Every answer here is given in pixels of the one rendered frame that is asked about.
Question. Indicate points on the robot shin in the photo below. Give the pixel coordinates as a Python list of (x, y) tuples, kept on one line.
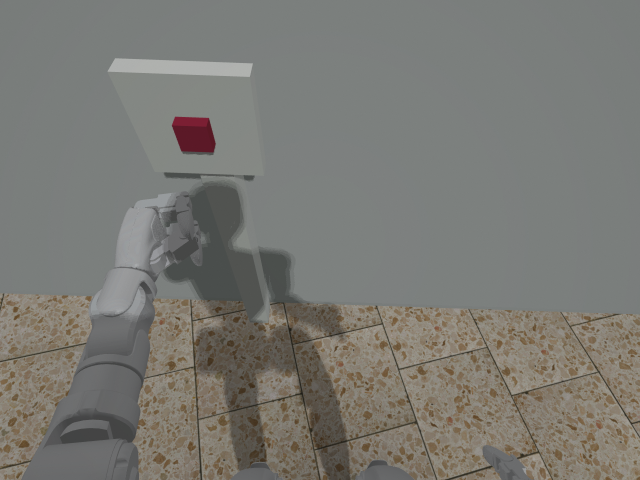
[(259, 465), (377, 462)]

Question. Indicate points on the robot left shin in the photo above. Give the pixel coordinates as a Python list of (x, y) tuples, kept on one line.
[(259, 465)]

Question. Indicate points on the robot left forearm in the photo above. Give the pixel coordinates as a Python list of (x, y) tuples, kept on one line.
[(102, 402)]

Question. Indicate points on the robot right shin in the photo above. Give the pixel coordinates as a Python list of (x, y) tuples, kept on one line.
[(377, 462)]

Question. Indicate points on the panel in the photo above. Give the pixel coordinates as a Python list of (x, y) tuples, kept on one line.
[(153, 93)]

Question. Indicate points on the robot left hand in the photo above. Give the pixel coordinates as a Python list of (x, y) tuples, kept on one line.
[(141, 233)]

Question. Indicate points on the button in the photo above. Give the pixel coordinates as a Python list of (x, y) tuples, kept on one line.
[(194, 134)]

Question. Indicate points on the robot right hand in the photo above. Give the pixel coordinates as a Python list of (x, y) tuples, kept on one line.
[(509, 467)]

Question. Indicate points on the robot left upper arm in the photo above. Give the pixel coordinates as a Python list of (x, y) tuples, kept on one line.
[(113, 459)]

